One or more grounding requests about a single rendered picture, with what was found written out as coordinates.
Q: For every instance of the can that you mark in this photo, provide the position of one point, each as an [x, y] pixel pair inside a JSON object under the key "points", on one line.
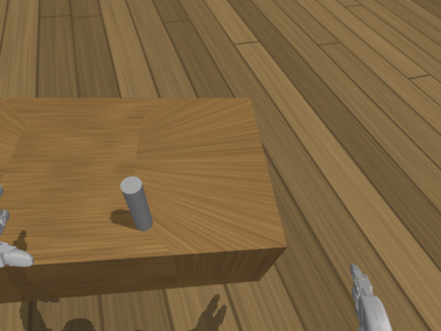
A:
{"points": [[133, 192]]}

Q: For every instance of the right robot hand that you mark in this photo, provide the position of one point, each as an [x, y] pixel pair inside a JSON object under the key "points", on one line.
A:
{"points": [[369, 308]]}

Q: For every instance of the left robot hand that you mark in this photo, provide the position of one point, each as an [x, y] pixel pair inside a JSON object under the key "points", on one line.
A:
{"points": [[10, 254]]}

